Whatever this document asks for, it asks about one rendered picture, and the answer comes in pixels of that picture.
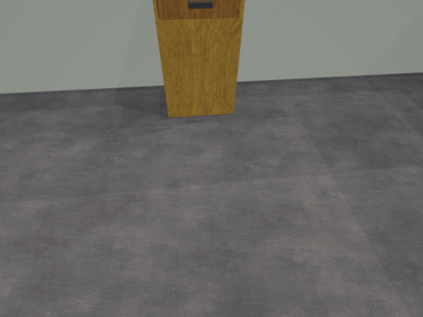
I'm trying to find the handle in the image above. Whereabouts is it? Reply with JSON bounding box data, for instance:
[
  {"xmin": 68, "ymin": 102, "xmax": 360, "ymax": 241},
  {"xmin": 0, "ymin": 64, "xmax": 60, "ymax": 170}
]
[{"xmin": 188, "ymin": 1, "xmax": 213, "ymax": 9}]

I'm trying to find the drawer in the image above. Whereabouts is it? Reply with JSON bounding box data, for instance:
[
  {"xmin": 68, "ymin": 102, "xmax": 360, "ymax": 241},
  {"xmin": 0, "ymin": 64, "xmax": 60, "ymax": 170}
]
[{"xmin": 157, "ymin": 0, "xmax": 241, "ymax": 20}]

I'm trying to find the cabinet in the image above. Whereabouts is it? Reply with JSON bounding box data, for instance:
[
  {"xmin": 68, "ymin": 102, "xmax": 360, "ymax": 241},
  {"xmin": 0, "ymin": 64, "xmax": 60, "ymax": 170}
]
[{"xmin": 153, "ymin": 0, "xmax": 245, "ymax": 118}]

